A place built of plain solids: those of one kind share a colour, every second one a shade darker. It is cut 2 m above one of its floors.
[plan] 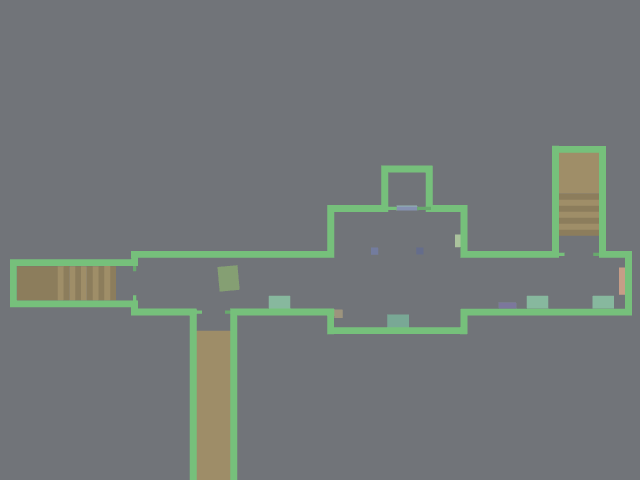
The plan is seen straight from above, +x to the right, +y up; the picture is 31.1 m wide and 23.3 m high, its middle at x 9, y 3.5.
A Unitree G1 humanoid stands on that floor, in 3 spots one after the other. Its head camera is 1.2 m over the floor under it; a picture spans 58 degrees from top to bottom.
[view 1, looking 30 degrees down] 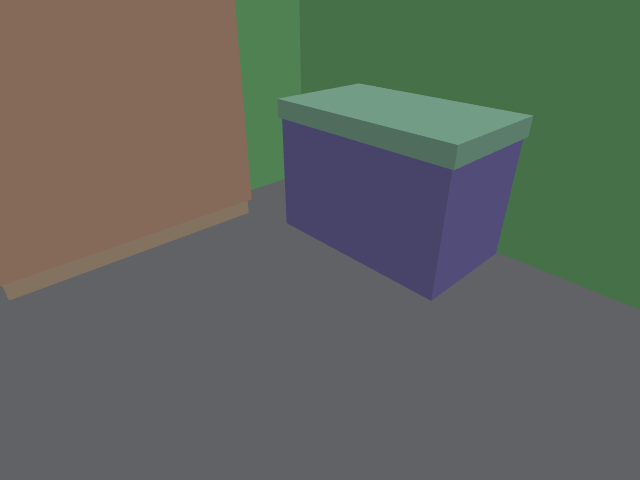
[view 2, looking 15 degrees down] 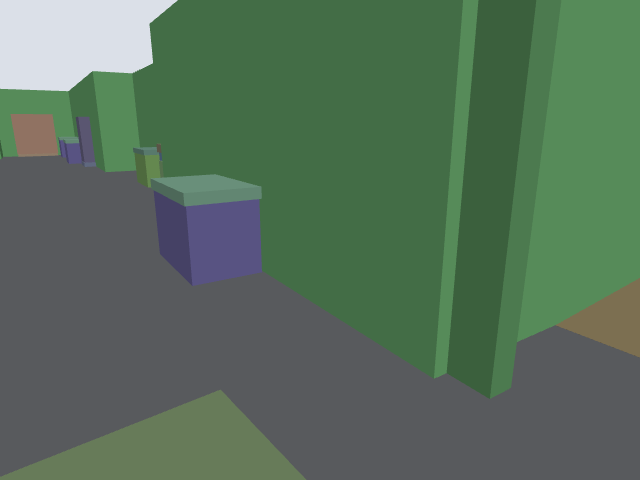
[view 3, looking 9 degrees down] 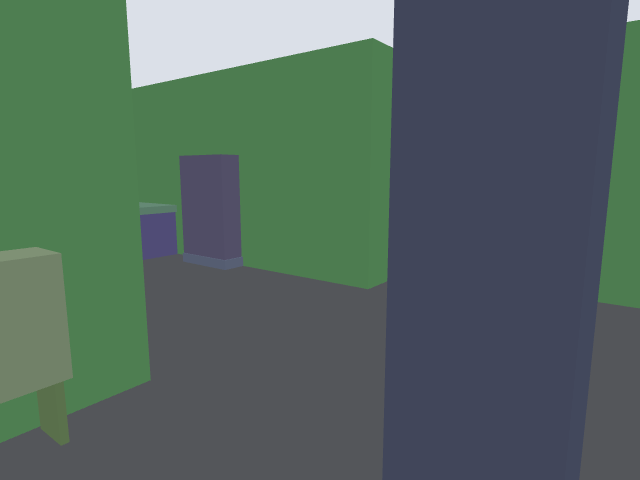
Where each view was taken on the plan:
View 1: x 21.46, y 2.18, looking -43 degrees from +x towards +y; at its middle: gritbin_passage_body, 2.39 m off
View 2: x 3.38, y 1.65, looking -33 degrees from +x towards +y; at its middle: wall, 2.81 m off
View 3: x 13.61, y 3.93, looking -53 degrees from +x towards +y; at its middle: wall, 4.76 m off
